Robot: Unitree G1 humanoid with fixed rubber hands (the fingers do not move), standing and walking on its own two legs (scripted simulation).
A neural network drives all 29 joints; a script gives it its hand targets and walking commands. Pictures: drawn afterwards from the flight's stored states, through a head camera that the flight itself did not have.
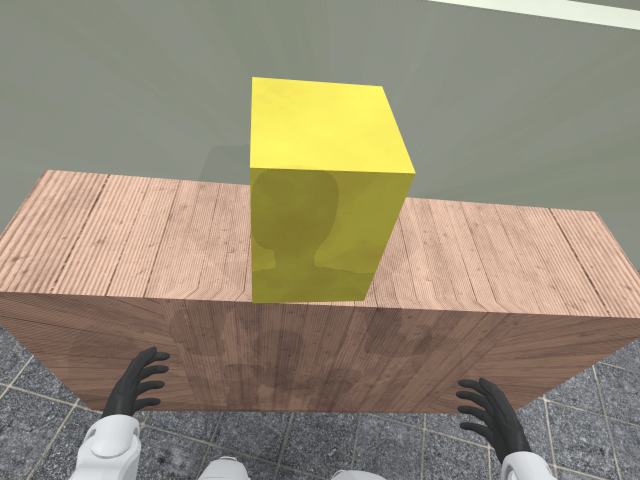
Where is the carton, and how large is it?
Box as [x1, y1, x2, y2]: [250, 77, 415, 303]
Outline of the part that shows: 252,77 250,145 252,303 363,300 415,173 382,87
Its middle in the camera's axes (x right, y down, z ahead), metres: -0.01 -0.06 +0.63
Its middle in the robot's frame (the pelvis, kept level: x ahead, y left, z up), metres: +0.51 +0.02 +0.03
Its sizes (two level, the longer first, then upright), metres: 0.204 0.198 0.299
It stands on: a pedestal, 0.63 m high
